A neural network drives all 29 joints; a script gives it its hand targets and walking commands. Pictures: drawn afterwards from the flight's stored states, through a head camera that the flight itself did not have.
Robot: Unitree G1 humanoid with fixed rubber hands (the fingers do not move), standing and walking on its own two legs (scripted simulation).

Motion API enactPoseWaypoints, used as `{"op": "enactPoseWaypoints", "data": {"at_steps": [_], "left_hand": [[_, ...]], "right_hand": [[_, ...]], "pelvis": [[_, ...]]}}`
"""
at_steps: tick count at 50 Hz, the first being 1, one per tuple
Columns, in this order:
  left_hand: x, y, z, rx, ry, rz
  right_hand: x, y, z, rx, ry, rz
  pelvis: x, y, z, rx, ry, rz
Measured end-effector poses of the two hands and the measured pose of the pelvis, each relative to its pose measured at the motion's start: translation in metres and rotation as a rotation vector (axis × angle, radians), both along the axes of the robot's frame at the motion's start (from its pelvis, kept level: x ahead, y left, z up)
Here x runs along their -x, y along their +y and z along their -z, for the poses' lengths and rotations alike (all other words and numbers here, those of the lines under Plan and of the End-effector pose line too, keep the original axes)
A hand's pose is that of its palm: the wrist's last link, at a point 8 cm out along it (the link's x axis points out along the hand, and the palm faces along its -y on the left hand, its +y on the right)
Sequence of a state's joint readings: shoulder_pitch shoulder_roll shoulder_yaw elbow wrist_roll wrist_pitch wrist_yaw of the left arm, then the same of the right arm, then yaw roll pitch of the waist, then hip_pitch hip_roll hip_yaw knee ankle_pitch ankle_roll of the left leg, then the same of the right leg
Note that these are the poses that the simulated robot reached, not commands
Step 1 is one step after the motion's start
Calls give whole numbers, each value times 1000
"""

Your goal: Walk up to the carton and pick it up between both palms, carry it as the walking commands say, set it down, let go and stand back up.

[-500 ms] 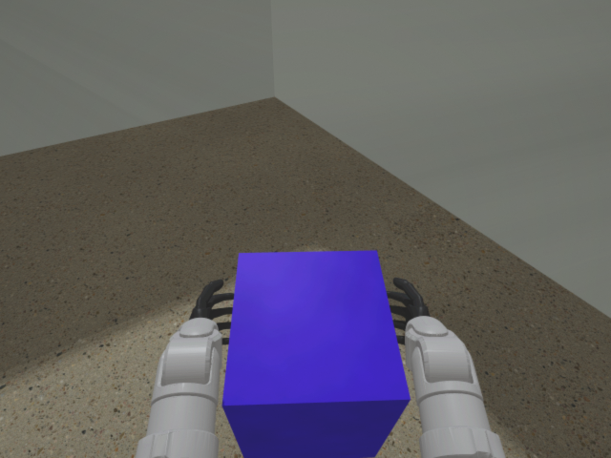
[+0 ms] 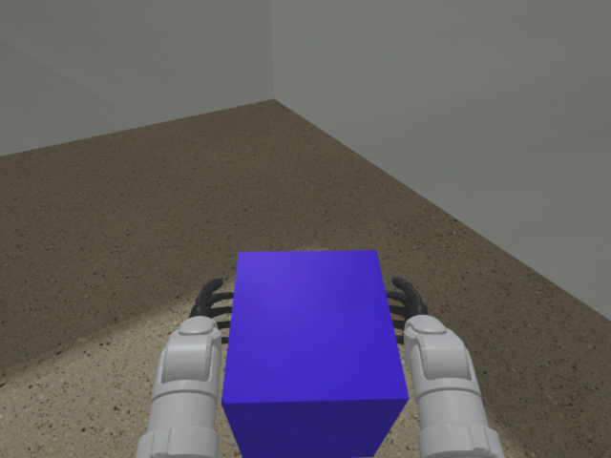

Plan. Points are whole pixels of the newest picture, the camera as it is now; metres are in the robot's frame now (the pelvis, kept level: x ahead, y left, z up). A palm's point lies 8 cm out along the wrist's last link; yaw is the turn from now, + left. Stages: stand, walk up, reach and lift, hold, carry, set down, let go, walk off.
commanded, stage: hold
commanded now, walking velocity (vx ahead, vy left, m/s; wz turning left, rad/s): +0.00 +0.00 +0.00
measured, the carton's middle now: (308, 358) +0.29 +0.00 -0.03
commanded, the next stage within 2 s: carry in 1.18 s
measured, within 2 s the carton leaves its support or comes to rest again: neither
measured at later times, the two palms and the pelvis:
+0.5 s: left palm (202, 330) +0.29 +0.14 +0.05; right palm (416, 329) +0.29 -0.15 +0.05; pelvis +0.00 +0.00 +0.00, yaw +0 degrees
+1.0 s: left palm (200, 332) +0.29 +0.15 +0.05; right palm (414, 330) +0.29 -0.14 +0.05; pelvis +0.00 +0.00 +0.00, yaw +0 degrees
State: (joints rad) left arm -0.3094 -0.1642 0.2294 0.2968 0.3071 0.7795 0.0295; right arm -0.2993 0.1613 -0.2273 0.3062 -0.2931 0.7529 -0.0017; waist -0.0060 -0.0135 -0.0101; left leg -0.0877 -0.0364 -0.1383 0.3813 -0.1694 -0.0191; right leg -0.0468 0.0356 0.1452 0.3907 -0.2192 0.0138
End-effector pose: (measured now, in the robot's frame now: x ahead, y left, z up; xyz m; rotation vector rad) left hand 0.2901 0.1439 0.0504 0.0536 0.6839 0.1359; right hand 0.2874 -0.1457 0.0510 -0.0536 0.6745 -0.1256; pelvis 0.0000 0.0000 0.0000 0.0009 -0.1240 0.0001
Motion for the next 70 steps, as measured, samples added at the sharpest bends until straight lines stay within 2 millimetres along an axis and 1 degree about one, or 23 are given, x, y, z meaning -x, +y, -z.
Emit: {"op": "enactPoseWaypoints", "data": {"at_steps": [12,25,39,59,63,65,67,70], "left_hand": [[-1,1,0,-3,-2,10],[-1,0,1,-6,-2,13],[1,1,2,-5,-2,4],[0,3,2,-7,-5,7],[-2,1,5,10,-32,-11],[-1,0,6,20,-51,-16],[3,-3,7,33,-60,-20],[14,-9,7,60,-60,-24]], "right_hand": [[1,1,0,3,1,4],[1,0,2,4,3,0],[0,0,3,5,6,-10],[0,3,3,6,5,-3],[-4,2,5,0,-21,0],[-2,0,6,-7,-40,6],[4,-3,7,-18,-49,19],[20,-9,10,-43,-49,47]], "pelvis": [[-1,3,0,0,0,4],[-4,1,0,0,-3,3],[-3,-1,0,0,-1,-3],[-1,2,1,0,18,2],[5,-1,10,-8,93,17],[11,-3,15,-8,119,27],[18,-4,19,-3,141,33],[30,-5,25,-2,163,36]]}}
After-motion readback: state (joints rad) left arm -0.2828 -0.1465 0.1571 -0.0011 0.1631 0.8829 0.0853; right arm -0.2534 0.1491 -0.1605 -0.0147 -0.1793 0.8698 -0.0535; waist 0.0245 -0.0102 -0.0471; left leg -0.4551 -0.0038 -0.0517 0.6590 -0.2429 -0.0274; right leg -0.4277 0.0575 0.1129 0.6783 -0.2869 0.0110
